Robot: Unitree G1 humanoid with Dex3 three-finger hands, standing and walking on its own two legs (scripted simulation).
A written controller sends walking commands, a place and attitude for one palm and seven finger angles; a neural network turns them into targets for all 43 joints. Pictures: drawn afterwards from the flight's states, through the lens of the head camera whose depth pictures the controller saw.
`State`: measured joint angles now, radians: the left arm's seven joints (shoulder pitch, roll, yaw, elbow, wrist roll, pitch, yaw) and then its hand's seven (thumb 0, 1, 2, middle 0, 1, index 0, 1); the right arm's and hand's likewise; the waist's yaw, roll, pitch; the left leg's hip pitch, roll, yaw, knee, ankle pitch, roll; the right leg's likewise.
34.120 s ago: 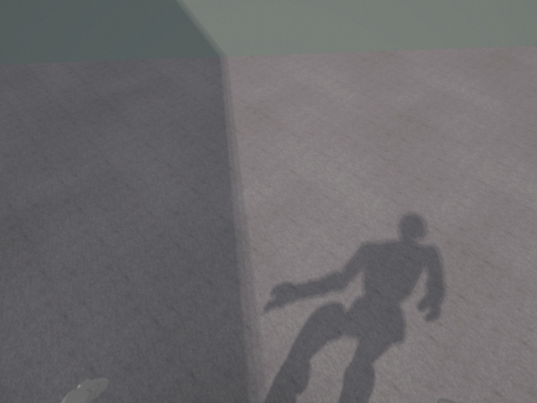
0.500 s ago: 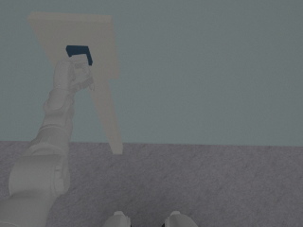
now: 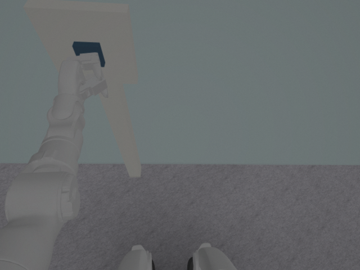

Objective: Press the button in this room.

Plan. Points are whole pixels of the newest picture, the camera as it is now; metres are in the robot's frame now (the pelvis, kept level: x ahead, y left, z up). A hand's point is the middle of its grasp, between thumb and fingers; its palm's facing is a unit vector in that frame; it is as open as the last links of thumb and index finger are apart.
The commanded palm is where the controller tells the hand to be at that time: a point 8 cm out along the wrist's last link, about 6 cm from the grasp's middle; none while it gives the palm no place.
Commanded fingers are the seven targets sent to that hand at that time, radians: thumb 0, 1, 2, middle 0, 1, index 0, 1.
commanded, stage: pull the fist back off the button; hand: left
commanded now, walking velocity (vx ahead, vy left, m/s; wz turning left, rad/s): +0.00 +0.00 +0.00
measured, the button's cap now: (90, 51) +0.56 +0.16 +0.13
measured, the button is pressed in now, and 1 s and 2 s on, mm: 13 0 0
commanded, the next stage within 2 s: draw the hand back to the body in 0.92 s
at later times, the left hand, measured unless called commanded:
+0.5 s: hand (105, 91) +0.47 +0.13 +0.10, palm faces -0.05 -1.00 -0.01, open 2.9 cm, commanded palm +0.44 +0.18 +0.10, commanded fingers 0.00 0.90 0.90 -1.30 -1.50 -1.30 -1.50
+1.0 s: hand (99, 117) +0.41 +0.14 +0.10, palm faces -0.05 -1.00 -0.03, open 3.1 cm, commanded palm +0.39 +0.19 +0.10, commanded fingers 0.00 0.90 0.90 -1.30 -1.50 -1.30 -1.50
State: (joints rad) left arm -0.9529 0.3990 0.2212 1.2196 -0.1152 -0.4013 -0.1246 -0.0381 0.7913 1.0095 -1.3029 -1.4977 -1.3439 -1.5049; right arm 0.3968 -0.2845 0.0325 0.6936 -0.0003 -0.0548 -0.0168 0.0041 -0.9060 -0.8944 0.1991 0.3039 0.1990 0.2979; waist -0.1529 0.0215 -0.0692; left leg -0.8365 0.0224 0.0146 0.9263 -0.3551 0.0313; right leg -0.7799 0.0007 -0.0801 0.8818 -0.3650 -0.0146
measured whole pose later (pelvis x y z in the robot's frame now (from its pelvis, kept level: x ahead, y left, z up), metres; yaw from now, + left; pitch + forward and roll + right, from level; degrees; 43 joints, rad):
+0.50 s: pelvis +0.03 +0.00 +0.01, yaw -2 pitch +12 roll -1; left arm -0.65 0.28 0.22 0.92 -0.15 -0.38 -0.14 -0.01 0.87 0.93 -1.30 -1.50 -1.30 -1.51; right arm 0.36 -0.26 0.01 0.61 0.02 0.01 0.00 0.01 -0.91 -0.89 0.20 0.30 0.20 0.30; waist -0.09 0.03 -0.10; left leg -0.69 0.03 0.05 0.87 -0.39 0.03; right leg -0.66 0.01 -0.04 0.84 -0.39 -0.01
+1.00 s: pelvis +0.04 -0.02 +0.02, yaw +0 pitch +8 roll -1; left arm -0.31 0.25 0.14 0.53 -0.20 -0.28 -0.18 0.01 0.89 0.90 -1.31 -1.50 -1.30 -1.51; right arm 0.23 -0.25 0.02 0.58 0.04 -0.01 -0.03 0.01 -0.91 -0.89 0.20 0.30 0.20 0.30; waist -0.03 0.03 -0.07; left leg -0.56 0.03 0.02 0.80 -0.38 0.01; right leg -0.52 0.01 -0.07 0.78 -0.40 -0.03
